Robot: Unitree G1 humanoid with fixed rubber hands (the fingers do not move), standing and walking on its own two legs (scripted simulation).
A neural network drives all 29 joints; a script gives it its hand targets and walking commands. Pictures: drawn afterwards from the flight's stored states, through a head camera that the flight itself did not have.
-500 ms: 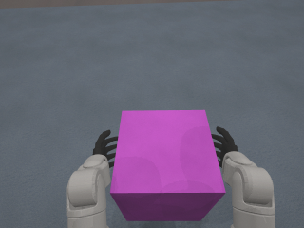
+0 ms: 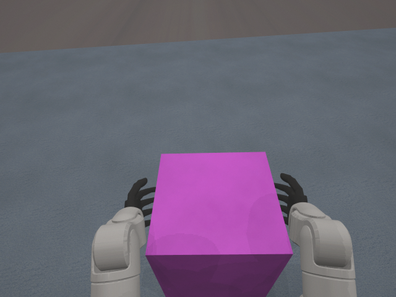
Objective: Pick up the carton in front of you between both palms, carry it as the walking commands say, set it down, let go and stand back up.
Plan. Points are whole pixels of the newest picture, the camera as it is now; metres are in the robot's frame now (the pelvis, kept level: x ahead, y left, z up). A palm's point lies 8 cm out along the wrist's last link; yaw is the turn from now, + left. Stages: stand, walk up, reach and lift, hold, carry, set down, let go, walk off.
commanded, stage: carry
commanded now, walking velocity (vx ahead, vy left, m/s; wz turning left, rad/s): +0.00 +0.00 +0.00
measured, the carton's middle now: (214, 228) +0.28 +0.00 +0.01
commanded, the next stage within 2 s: hold in 0.98 s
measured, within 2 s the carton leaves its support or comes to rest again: neither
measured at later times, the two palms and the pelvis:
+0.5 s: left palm (136, 239) +0.24 +0.15 +0.05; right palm (296, 235) +0.24 -0.15 +0.05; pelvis -0.04 +0.00 +0.00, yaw +0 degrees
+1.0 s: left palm (136, 244) +0.23 +0.15 +0.04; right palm (297, 240) +0.24 -0.15 +0.05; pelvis -0.06 +0.00 +0.00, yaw +0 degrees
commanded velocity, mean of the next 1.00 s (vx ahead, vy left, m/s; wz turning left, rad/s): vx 0.00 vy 0.00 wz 0.00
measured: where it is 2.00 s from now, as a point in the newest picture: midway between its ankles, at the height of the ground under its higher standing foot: outside the picture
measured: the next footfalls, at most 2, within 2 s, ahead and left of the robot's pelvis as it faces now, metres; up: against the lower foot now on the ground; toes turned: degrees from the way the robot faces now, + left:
none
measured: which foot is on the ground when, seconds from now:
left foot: down 0.00-1.00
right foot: down 0.00-1.00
